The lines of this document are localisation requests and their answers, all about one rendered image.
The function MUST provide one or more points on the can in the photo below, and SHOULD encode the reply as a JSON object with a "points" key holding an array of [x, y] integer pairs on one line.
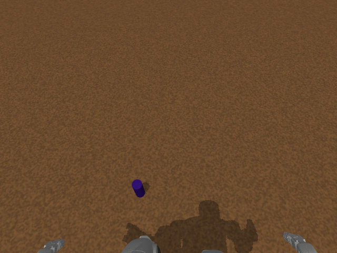
{"points": [[138, 188]]}

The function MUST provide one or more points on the left robot hand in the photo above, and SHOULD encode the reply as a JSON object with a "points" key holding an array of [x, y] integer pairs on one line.
{"points": [[52, 246]]}

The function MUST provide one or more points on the right robot hand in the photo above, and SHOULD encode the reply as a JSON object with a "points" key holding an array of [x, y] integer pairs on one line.
{"points": [[298, 243]]}

